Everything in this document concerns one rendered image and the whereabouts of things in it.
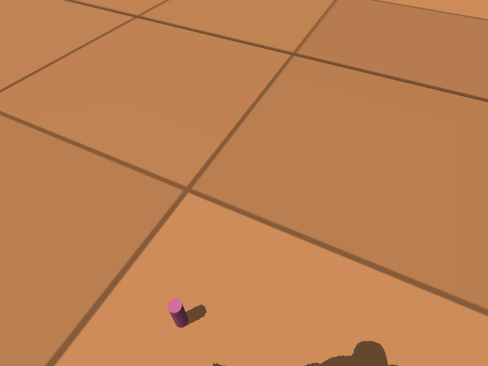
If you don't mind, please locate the can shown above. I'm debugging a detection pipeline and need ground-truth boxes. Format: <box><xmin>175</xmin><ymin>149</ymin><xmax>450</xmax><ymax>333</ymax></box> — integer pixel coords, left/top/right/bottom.
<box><xmin>168</xmin><ymin>298</ymin><xmax>188</xmax><ymax>328</ymax></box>

